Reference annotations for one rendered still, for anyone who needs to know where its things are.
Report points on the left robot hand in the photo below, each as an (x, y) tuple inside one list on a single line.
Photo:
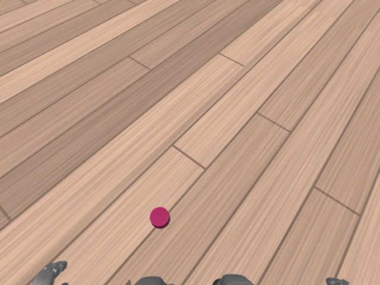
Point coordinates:
[(51, 271)]

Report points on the tin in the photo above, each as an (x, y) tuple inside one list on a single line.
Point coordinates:
[(159, 217)]

